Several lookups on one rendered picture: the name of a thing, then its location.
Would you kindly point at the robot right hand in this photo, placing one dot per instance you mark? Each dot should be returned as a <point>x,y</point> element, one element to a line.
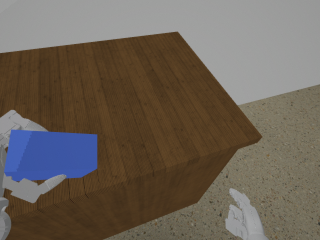
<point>247,221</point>

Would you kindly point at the robot left hand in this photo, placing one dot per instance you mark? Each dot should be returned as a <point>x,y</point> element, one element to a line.
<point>25,189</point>

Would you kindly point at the table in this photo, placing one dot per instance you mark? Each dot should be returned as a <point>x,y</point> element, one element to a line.
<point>165,130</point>

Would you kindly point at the left robot forearm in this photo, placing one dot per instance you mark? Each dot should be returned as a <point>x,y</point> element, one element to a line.
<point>5,221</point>

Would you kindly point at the sponge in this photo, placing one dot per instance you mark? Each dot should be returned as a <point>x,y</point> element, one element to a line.
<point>41,155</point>

